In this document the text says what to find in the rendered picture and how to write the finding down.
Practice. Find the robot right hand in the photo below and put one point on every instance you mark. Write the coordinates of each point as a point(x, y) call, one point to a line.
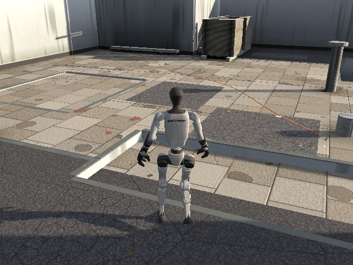
point(206, 152)

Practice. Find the left robot thigh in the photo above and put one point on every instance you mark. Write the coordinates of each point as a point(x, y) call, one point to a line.
point(162, 162)

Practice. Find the robot right forearm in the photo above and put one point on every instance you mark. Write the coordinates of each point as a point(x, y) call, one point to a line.
point(203, 143)

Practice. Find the robot left forearm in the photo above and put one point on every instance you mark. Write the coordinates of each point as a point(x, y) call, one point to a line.
point(145, 146)

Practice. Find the robot left upper arm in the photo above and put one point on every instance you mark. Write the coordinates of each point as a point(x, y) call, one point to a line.
point(155, 126)

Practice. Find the robot left hand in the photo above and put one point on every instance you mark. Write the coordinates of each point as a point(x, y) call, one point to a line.
point(140, 157)

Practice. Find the robot right upper arm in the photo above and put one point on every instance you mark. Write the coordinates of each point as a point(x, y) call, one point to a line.
point(197, 125)

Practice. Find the left robot foot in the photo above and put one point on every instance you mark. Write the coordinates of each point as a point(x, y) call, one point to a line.
point(161, 217)

